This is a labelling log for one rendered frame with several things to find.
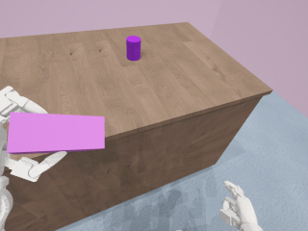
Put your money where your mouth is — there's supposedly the table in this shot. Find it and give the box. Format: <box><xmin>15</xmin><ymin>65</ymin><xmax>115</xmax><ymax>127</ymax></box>
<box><xmin>0</xmin><ymin>22</ymin><xmax>273</xmax><ymax>231</ymax></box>

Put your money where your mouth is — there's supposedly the left robot forearm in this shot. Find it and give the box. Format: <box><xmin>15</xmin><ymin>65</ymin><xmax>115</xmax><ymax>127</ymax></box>
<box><xmin>0</xmin><ymin>175</ymin><xmax>13</xmax><ymax>231</ymax></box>

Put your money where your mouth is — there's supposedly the sponge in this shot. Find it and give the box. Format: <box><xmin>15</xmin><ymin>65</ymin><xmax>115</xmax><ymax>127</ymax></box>
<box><xmin>7</xmin><ymin>112</ymin><xmax>105</xmax><ymax>155</ymax></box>

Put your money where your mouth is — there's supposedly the robot right hand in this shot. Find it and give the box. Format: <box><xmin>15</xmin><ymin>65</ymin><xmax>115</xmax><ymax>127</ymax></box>
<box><xmin>220</xmin><ymin>180</ymin><xmax>258</xmax><ymax>230</ymax></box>

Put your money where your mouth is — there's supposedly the robot left hand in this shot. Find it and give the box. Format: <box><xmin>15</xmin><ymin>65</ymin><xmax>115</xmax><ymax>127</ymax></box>
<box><xmin>0</xmin><ymin>86</ymin><xmax>67</xmax><ymax>182</ymax></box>

